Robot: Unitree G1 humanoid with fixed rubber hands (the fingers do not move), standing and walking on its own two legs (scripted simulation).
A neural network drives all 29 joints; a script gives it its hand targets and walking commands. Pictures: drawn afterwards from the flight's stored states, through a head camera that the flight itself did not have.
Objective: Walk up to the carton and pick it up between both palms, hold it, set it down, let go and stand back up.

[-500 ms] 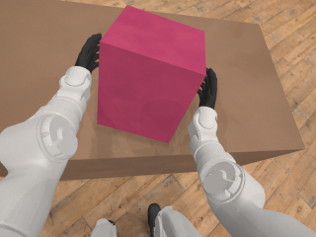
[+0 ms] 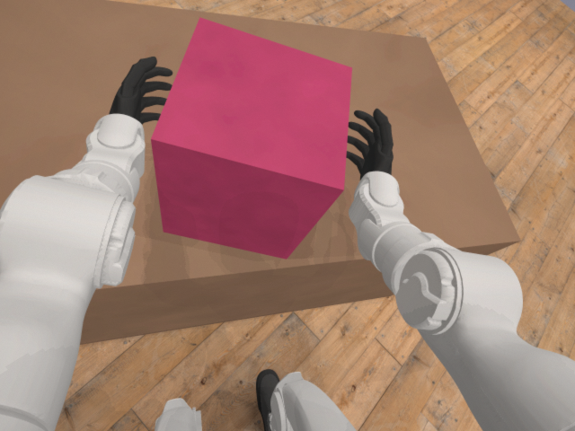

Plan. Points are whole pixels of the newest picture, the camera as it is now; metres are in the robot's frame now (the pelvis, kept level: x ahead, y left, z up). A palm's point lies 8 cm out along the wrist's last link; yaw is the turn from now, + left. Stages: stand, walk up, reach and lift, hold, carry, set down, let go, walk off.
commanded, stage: set down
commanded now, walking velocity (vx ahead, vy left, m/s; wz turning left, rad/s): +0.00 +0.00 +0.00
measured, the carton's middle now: (249, 156) +0.50 -0.02 -0.02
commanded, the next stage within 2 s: none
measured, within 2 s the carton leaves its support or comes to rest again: neither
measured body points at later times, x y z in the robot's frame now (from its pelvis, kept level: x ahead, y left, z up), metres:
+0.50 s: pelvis +0.01 -0.04 +0.03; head +0.12 +0.02 +0.46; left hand +0.55 +0.14 +0.13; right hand +0.47 -0.25 +0.14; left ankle +0.00 +0.09 -0.67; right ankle +0.07 -0.16 -0.67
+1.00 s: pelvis +0.01 -0.01 +0.06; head +0.09 +0.05 +0.50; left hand +0.55 +0.16 +0.21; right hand +0.46 -0.21 +0.21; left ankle +0.00 +0.09 -0.67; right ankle +0.07 -0.15 -0.67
